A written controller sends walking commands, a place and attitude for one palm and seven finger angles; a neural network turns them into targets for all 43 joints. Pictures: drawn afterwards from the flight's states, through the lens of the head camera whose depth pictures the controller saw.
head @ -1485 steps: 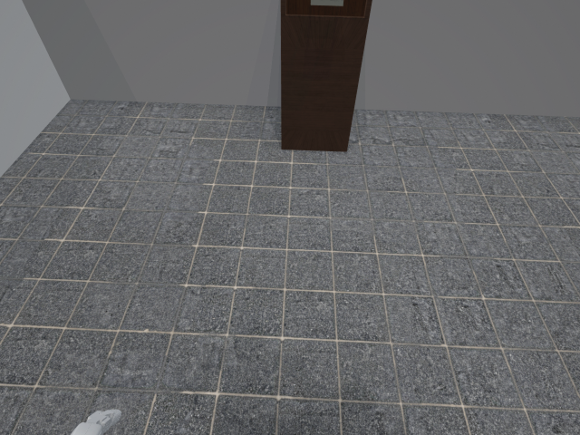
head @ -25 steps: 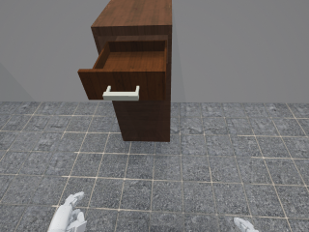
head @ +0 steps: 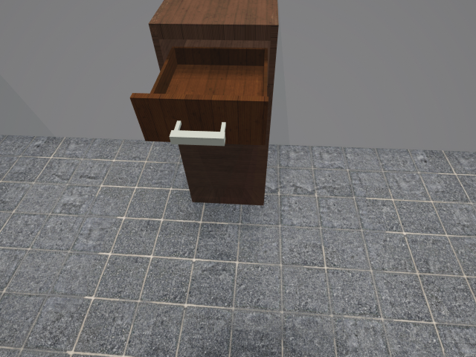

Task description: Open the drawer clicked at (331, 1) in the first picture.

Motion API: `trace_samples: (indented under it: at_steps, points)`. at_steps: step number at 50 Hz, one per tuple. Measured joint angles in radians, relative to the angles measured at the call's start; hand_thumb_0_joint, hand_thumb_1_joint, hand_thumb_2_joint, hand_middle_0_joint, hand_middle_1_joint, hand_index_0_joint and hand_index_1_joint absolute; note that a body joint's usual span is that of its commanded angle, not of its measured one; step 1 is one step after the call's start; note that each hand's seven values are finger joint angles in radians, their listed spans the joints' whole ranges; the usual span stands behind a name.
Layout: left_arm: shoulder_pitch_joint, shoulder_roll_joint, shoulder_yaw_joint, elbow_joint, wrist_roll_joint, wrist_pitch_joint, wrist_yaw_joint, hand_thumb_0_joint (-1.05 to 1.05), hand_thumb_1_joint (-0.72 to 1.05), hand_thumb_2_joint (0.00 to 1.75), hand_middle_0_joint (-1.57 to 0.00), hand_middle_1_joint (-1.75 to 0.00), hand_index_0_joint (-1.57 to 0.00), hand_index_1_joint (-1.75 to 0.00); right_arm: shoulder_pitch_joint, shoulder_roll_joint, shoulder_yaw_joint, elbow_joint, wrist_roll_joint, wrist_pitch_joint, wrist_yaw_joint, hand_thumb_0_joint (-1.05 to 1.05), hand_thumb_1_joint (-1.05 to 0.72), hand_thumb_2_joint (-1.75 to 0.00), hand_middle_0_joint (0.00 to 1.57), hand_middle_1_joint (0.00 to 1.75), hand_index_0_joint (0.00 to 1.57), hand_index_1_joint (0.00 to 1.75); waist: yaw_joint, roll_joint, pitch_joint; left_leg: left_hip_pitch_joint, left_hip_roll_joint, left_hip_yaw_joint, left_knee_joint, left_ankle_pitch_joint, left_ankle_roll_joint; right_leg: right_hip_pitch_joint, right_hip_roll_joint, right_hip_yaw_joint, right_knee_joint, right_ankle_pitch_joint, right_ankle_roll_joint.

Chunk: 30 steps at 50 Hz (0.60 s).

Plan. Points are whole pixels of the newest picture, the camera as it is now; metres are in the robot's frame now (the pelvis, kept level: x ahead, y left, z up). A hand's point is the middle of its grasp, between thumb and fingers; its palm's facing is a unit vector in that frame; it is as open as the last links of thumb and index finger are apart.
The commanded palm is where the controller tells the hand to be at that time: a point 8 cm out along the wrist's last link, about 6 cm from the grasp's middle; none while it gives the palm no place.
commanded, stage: let the arm hang, fingers relaxed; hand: left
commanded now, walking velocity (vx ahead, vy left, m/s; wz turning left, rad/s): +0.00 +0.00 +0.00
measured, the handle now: (199, 131) +0.60 +0.14 +0.01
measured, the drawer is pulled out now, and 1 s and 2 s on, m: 0.30 0.30 0.30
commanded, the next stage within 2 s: look to check the result in 0.40 s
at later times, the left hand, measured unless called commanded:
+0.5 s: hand out of the picture +0.07 +0.22 -0.16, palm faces -0.04 -0.96 -0.28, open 7.3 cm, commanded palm none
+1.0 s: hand out of the picture +0.09 +0.23 -0.16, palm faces -0.03 -0.95 -0.32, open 7.4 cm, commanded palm none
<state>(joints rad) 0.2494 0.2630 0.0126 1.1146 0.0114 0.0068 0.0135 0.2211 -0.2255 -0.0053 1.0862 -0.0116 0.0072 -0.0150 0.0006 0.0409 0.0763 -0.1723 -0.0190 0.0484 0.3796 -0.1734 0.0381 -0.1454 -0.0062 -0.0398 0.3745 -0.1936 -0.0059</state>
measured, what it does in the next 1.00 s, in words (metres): stands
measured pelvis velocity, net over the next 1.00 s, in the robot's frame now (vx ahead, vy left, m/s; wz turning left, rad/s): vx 0.02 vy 0.00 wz -0.01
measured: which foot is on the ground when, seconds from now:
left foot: down 0.00-1.00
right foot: down 0.00-1.00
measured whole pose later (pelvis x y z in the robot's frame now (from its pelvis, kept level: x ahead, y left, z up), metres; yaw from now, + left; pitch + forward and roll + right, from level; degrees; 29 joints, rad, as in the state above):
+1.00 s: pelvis +0.02 +0.00 +0.00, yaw +0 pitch -1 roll +0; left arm 0.12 0.30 0.01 1.13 0.01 -0.02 0.01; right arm 0.11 -0.30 -0.01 1.12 -0.01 -0.01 -0.01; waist -0.01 0.01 0.07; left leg -0.12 -0.02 0.05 0.30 -0.16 0.03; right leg -0.09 0.00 -0.03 0.30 -0.18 -0.01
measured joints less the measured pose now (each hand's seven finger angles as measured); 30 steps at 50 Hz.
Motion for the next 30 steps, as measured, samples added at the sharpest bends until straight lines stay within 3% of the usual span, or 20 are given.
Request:
trace_samples:
  at_steps: [13, 30]
  points:
    - [-0.085, -0.012, -0.007, -0.008, 0.003, -0.018, -0.003, 0.0, 0.91, 0.9, -0.2, -0.3, -0.2, -0.3, -0.037, -0.023, -0.007, 0.03, -0.003, -0.011, 0.005, 0.0, -0.91, -0.9, 0.2, 0.3, 0.2, 0.3, -0.013, -0.022, -0.025, 0.023, -0.004, 0.012, -0.038, 0.018, 0.001, 0.009, -0.003, 0.013, -0.015, 0.01, 0.003]
    - [-0.103, 0.016, -0.001, 0.009, 0.001, -0.02, -0.006, 0.0, 0.91, 0.9, -0.2, -0.3, -0.2, -0.3, -0.056, -0.055, -0.01, 0.043, -0.002, -0.013, 0.003, 0.0, -0.91, -0.9, 0.2, 0.3, 0.2, 0.3, -0.018, -0.034, 0.001, 0.037, 0.001, 0.009, -0.066, 0.023, -0.004, 0.029, 0.004, 0.01, -0.055, 0.021, -0.001]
